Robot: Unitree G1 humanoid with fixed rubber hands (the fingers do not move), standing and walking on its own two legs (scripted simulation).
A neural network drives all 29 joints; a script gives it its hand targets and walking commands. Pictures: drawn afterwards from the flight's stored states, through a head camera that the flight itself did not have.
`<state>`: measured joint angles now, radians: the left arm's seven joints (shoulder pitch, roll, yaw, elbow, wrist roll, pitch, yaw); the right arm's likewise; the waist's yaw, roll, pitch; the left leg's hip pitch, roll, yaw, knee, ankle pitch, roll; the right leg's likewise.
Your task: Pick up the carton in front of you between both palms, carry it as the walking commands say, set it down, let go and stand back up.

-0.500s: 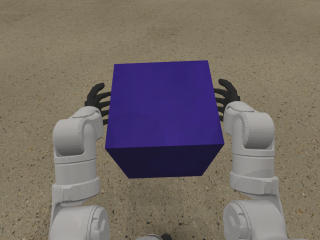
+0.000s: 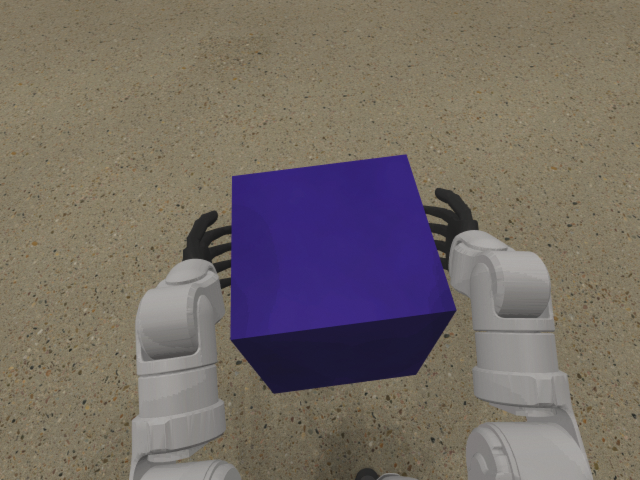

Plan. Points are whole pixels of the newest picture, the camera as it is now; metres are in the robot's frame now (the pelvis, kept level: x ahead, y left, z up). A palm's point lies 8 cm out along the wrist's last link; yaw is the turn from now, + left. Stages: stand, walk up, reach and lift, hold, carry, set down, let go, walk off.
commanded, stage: carry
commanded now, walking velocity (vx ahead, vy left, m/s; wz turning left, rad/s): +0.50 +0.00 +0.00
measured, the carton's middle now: (333, 285) +0.36 -0.02 -0.01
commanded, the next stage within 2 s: none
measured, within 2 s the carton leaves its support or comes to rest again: neither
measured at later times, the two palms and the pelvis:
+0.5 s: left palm (190, 140) +0.57 +0.17 +0.08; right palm (398, 133) +0.55 -0.13 +0.08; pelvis +0.31 +0.03 +0.00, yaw -3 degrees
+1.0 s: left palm (229, 31) +0.86 +0.13 +0.08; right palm (389, 21) +0.86 -0.17 +0.08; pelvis +0.60 -0.03 +0.00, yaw +1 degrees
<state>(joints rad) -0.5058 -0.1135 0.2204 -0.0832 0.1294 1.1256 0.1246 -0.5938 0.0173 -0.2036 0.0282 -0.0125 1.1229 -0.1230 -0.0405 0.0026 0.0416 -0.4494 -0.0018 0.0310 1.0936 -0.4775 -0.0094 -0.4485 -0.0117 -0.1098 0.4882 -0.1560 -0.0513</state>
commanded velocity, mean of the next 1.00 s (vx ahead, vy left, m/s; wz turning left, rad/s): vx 0.50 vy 0.00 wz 0.00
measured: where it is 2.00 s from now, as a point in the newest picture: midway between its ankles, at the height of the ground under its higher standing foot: (311, 239)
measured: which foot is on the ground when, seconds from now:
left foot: up 0.00-0.34, down 0.36-0.88, up 0.90-1.00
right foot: down 0.00-0.36, up 0.38-0.84, down 0.86-1.00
